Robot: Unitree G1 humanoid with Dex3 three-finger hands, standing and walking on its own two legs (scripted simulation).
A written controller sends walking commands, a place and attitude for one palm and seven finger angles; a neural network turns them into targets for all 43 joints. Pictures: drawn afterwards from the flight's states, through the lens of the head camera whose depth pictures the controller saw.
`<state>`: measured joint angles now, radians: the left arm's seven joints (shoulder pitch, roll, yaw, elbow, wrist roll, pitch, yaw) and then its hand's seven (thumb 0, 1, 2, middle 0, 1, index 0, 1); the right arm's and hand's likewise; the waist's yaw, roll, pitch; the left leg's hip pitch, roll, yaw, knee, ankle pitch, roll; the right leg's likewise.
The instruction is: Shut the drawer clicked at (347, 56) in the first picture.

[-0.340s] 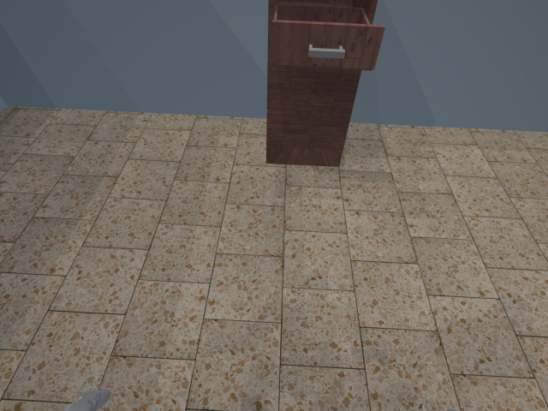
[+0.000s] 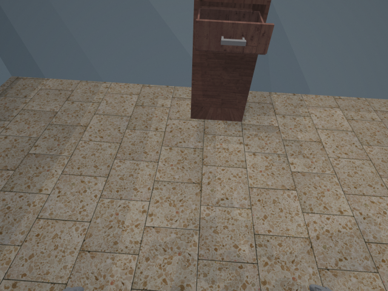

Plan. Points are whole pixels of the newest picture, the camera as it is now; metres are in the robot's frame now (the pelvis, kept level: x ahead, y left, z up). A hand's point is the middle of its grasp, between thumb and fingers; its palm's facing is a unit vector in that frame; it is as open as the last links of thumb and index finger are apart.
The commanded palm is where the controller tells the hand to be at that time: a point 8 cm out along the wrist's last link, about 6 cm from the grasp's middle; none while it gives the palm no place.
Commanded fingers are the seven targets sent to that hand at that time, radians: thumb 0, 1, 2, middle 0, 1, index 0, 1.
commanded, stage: stand and wait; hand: left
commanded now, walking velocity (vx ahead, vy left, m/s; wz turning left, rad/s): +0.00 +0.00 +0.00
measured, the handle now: (233, 40) +1.19 -0.11 +0.00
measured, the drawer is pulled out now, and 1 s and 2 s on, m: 0.28 0.28 0.28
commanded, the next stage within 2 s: look at it before walking up in 0.60 s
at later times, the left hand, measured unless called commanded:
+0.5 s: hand out of the picture +0.05 +0.24 -0.15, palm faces -0.03 -0.94 -0.34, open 7.4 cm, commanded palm none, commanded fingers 0.00 0.90 0.90 -0.20 -0.30 -0.20 -0.30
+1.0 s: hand out of the picture +0.05 +0.23 -0.15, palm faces -0.03 -0.94 -0.33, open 7.4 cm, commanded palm none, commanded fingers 0.00 0.90 0.90 -0.20 -0.30 -0.20 -0.30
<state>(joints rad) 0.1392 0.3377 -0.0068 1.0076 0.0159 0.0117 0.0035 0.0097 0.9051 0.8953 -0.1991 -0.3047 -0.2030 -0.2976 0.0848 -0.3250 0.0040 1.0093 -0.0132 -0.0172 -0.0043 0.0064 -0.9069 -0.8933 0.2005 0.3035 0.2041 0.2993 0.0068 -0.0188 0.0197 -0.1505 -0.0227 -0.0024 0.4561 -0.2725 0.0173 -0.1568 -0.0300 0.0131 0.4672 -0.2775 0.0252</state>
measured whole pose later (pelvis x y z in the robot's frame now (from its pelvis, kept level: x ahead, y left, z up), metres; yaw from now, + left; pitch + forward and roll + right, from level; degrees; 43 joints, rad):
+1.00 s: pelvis -0.02 -0.02 +0.01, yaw +0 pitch -2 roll +0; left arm 0.14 0.34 0.00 1.09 0.02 0.00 0.00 0.01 0.91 0.90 -0.20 -0.30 -0.20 -0.30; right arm 0.12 -0.34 0.00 1.12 -0.01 -0.02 0.00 0.01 -0.91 -0.89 0.20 0.30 0.20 0.30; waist 0.00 -0.01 0.04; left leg -0.14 0.00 -0.01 0.38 -0.20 -0.01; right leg -0.15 0.00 0.01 0.39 -0.21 0.00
